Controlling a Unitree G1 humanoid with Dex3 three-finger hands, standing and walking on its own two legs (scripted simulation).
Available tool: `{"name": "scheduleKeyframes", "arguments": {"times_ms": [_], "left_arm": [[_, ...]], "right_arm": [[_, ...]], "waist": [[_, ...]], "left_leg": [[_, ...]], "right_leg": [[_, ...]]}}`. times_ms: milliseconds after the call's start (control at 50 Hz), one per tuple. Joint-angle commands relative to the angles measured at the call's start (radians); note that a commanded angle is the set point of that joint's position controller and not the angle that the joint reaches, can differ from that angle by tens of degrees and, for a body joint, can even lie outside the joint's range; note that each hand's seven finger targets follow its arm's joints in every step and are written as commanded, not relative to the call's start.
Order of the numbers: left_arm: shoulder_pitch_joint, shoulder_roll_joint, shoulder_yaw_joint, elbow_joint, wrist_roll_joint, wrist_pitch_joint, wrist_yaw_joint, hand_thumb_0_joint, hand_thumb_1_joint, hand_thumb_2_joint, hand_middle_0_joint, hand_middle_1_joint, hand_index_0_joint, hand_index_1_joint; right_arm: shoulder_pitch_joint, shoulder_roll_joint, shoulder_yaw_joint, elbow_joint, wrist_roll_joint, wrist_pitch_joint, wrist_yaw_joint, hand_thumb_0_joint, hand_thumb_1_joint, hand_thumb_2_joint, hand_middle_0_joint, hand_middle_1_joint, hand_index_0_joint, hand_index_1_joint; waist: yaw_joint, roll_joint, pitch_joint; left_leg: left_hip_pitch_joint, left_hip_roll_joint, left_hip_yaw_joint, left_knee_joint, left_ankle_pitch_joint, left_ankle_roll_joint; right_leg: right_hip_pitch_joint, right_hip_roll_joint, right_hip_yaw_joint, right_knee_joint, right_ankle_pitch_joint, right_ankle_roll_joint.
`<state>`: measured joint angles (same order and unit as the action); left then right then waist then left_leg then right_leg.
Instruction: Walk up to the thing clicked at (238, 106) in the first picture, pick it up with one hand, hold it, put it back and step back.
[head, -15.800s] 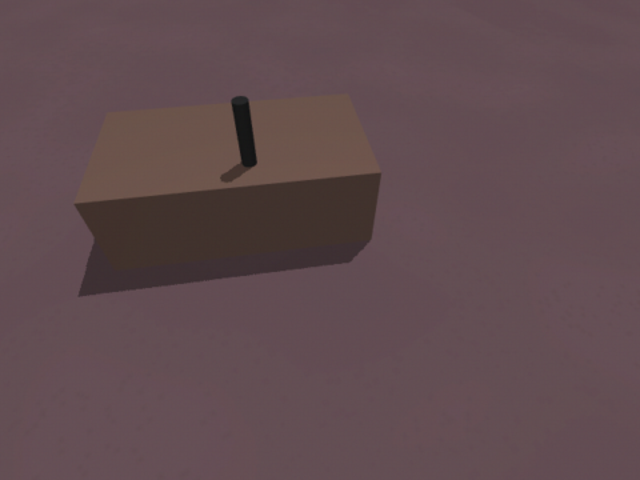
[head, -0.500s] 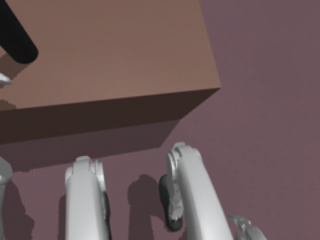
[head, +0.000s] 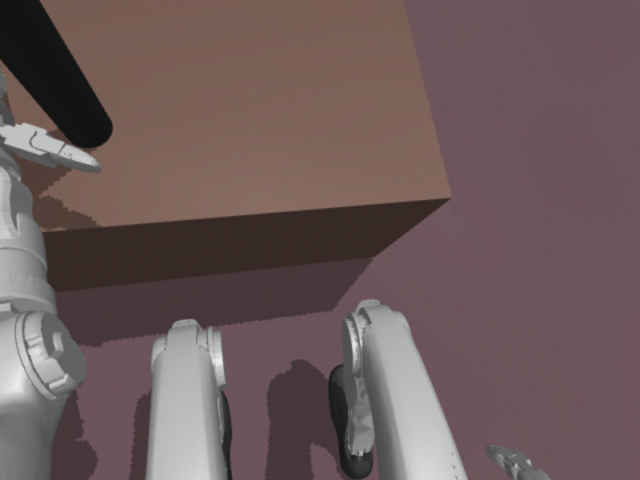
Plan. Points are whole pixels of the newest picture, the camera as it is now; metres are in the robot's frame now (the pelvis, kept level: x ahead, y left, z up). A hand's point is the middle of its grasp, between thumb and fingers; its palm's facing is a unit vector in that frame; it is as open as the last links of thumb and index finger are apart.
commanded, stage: close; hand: left
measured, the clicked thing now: (39, 59) +0.55 +0.25 +0.04
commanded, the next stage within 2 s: settle in 1.08 s
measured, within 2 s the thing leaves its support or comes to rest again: leaves its support in 1.46 s
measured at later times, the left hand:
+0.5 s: hand (65, 93) +0.53 +0.24 +0.01, palm faces +0.22 -0.97 -0.02, open 16.3 cm
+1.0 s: hand (72, 97) +0.54 +0.23 +0.00, palm faces +0.20 -0.98 -0.02, open 9.6 cm
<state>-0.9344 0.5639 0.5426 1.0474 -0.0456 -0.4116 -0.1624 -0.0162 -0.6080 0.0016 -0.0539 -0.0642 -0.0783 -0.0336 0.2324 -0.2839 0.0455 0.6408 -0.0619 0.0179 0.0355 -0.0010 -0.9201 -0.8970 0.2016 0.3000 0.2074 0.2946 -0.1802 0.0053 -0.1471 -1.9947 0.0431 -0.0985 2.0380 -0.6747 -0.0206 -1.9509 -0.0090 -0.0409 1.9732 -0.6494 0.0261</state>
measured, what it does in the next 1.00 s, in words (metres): stands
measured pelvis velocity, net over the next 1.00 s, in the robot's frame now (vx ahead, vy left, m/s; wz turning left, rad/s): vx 0.00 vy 0.00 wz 0.01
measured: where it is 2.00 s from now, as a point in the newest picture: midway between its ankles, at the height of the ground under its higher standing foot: (285, 453)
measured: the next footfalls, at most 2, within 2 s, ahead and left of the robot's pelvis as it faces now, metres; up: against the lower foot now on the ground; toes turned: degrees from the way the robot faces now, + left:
none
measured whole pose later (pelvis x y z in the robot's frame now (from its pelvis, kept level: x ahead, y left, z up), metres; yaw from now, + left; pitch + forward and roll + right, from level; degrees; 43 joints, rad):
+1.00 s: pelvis +0.00 +0.00 -0.01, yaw +1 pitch +35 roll -5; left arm -0.96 0.53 0.49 1.08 -0.03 -0.47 -0.13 -0.01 -0.12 0.55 -0.80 -0.73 -0.82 -0.71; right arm 0.22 -0.27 0.05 0.67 -0.07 0.03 0.05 0.00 -0.92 -0.89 0.20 0.30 0.21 0.29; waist -0.19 0.01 -0.13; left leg -2.01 0.04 -0.10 2.07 -0.68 -0.02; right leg -1.97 -0.01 -0.03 2.01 -0.66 0.02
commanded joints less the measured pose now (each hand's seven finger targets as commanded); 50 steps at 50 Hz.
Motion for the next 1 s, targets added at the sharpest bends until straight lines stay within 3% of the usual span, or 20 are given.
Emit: {"name": "scheduleKeyframes", "arguments": {"times_ms": [0,40,120,140,180,280,300,360,380,400,440,480,500,580,720,760,880,980], "left_arm": [[-0.461,0.204,-0.058,-0.318,0.005,-0.096,0.028,0.0,-0.611,0.0,-0.075,-0.03,-0.085,-0.017],[-0.466,0.195,-0.071,-0.297,0.01,-0.1,0.042,0.0,-0.611,0.0,-0.077,-0.026,-0.084,-0.016],[-0.418,0.189,-0.061,-0.27,0.005,-0.11,0.06,0.0,-0.611,0.01,-0.173,-0.111,-0.184,-0.096],[-0.408,0.179,-0.063,-0.244,0.007,-0.11,0.059,0.0,-0.606,0.014,-0.196,-0.131,-0.209,-0.114],[-0.344,0.169,-0.052,-0.173,0.008,-0.105,0.06,0.0,-0.611,0.038,-0.216,-0.16,-0.231,-0.143],[-0.337,0.176,-0.029,-0.163,-0.001,-0.115,0.05,0.0,-0.611,0.092,-0.3,-0.237,-0.316,-0.219],[-0.33,0.189,-0.017,-0.177,-0.001,-0.117,0.05,0.0,-0.585,0.112,-0.307,-0.244,-0.322,-0.228],[-0.365,0.195,-0.022,-0.217,-0.004,-0.129,0.046,0.0,-0.552,0.146,-0.361,-0.292,-0.376,-0.275],[-0.387,0.177,-0.038,-0.221,-0.001,-0.131,0.044,0.0,-0.54,0.158,-0.373,-0.304,-0.389,-0.287],[-0.37,0.197,-0.019,-0.224,-0.002,-0.133,0.048,0.0,-0.527,0.171,-0.376,-0.313,-0.392,-0.296],[-0.407,0.208,-0.028,-0.255,-0.001,-0.137,0.05,0.0,-0.514,0.191,-0.405,-0.335,-0.42,-0.32],[-0.392,0.175,-0.044,-0.211,-0.004,-0.133,0.045,0.0,-0.473,0.205,-0.426,-0.355,-0.443,-0.337],[-0.415,0.194,-0.043,-0.219,0.001,-0.136,0.047,0.0,-0.451,0.23,-0.449,-0.379,-0.465,-0.362],[-0.399,0.189,-0.042,-0.172,-0.004,-0.133,0.045,0.0,-0.426,0.275,-0.513,-0.44,-0.532,-0.421],[-0.405,0.212,-0.039,-0.144,0.006,-0.139,0.037,0.0,-0.282,0.419,-0.662,-0.597,-0.684,-0.576],[-0.412,0.234,-0.026,-0.159,0.006,-0.143,0.038,0.0,-0.226,0.46,-0.721,-0.646,-0.743,-0.624],[-0.406,0.183,-0.055,-0.168,0.008,-0.133,0.031,0.0,-0.023,0.641,-0.911,-0.837,-0.934,-0.814],[-0.412,0.176,-0.064,-0.186,0.011,-0.131,0.045,0.0,0.131,0.803,-1.073,-0.998,-1.092,-0.979]], "right_arm": [[0.184,-0.194,-0.08,-0.002,-0.011,-0.014,-0.014,0.0,-0.903,-0.896,0.2,0.3,0.2,0.3],[0.181,-0.193,-0.083,0.01,-0.012,-0.013,-0.017,0.0,-0.911,-0.899,0.2,0.3,0.2,0.3],[0.172,-0.192,-0.076,0.007,-0.013,-0.009,-0.013,0.0,-0.913,-0.896,0.2,0.299,0.2,0.299],[0.179,-0.191,-0.076,0.01,-0.013,-0.007,-0.012,0.0,-0.918,-0.896,0.2,0.299,0.2,0.299],[0.174,-0.191,-0.073,0.003,-0.013,-0.005,-0.01,0.0,-0.918,-0.896,0.2,0.299,0.2,0.299],[0.163,-0.184,-0.073,-0.018,-0.011,-0.003,-0.006,0.0,-0.923,-0.896,0.2,0.299,0.2,0.299],[0.159,-0.187,-0.076,-0.018,-0.011,-0.003,-0.005,0.0,-0.92,-0.896,0.2,0.299,0.2,0.299],[0.161,-0.184,-0.076,-0.029,-0.011,0.0,-0.003,0.0,-0.923,-0.897,0.2,0.299,0.2,0.299],[0.164,-0.182,-0.076,-0.028,-0.011,0.001,-0.003,0.0,-0.923,-0.897,0.2,0.299,0.2,0.299],[0.16,-0.183,-0.078,-0.022,-0.012,0.001,-0.005,0.0,-0.922,-0.897,0.2,0.299,0.2,0.299],[0.162,-0.179,-0.077,-0.018,-0.012,0.001,-0.006,0.0,-0.92,-0.896,0.2,0.299,0.2,0.299],[0.166,-0.181,-0.075,0.003,-0.011,0.0,-0.008,0.0,-0.921,-0.896,0.2,0.299,0.2,0.299],[0.172,-0.181,-0.073,0.002,-0.012,0.001,-0.009,0.0,-0.92,-0.896,0.2,0.299,0.2,0.299],[0.166,-0.18,-0.069,0.003,-0.01,0.002,-0.012,0.0,-0.923,-0.896,0.2,0.299,0.2,0.299],[0.162,-0.185,-0.068,0.001,-0.012,0.002,-0.01,0.0,-0.915,-0.893,0.2,0.299,0.2,0.299],[0.166,-0.188,-0.069,-0.004,-0.012,0.002,-0.009,0.0,-0.915,-0.893,0.2,0.299,0.2,0.299],[0.177,-0.191,-0.068,0.004,-0.015,0.002,-0.006,0.0,-0.909,-0.892,0.2,0.299,0.2,0.299],[0.176,-0.188,-0.072,0.007,-0.017,0.006,-0.003,0.0,-0.903,-0.891,0.2,0.299,0.199,0.299]], "waist": [[0.005,0.331,-0.693],[-0.007,0.321,-0.65],[0.008,0.293,-0.679],[-0.005,0.276,-0.672],[-0.003,0.222,-0.642],[-0.005,0.133,-0.638],[0.01,0.142,-0.652],[0.008,0.152,-0.709],[-0.002,0.17,-0.697],[0.012,0.175,-0.694],[0.01,0.186,-0.7],[-0.001,0.199,-0.66],[-0.013,0.194,-0.667],[-0.014,0.174,-0.622],[-0.011,0.181,-0.61],[-0.007,0.188,-0.647],[-0.004,0.235,-0.683],[-0.009,0.215,-0.68]], "left_leg": [[0.629,0.004,0.005,-0.272,0.272,0.017],[0.605,0.003,0.001,-0.283,0.207,0.019],[0.612,-0.002,0.004,-0.273,0.249,0.022],[0.588,-0.006,0.011,-0.266,0.253,0.025],[0.529,-0.009,0.019,-0.254,0.26,0.032],[0.426,-0.017,0.044,-0.229,0.237,0.05],[0.446,-0.016,0.046,-0.228,0.254,0.05],[0.462,-0.014,0.049,-0.227,0.254,0.049],[0.463,-0.016,0.049,-0.235,0.229,0.046],[0.466,-0.015,0.05,-0.24,0.218,0.046],[0.466,-0.014,0.056,-0.242,0.181,0.045],[0.483,-0.011,0.044,-0.247,0.178,0.041],[0.459,-0.011,0.047,-0.236,0.181,0.043],[0.425,-0.014,0.045,-0.238,0.143,0.045],[0.414,-0.014,0.049,-0.231,0.116,0.045],[0.416,-0.015,0.048,-0.225,0.142,0.043],[0.501,-0.011,0.039,-0.215,0.255,0.035],[0.472,-0.013,0.05,-0.2,0.242,0.041]], "right_leg": [[0.27,0.018,-0.036,-0.194,0.228,-0.076],[0.256,0.016,-0.034,-0.206,0.186,-0.074],[0.286,0.016,-0.034,-0.201,0.218,-0.074],[0.303,0.015,-0.034,-0.206,0.225,-0.072],[0.337,0.016,-0.035,-0.206,0.242,-0.068],[0.416,0.019,-0.025,-0.223,0.252,-0.057],[0.41,0.018,-0.023,-0.217,0.263,-0.058],[0.434,0.021,-0.019,-0.217,0.264,-0.058],[0.42,0.02,-0.019,-0.219,0.241,-0.06],[0.416,0.021,-0.02,-0.22,0.23,-0.06],[0.42,0.022,-0.015,-0.231,0.202,-0.059],[0.371,0.02,-0.021,-0.22,0.194,-0.063],[0.379,0.022,-0.02,-0.217,0.2,-0.062],[0.355,0.02,-0.021,-0.222,0.166,-0.062],[0.341,0.021,-0.022,-0.212,0.143,-0.06],[0.36,0.022,-0.025,-0.199,0.167,-0.061],[0.332,0.018,-0.032,-0.171,0.243,-0.067],[0.352,0.021,-0.028,-0.177,0.239,-0.063]]}}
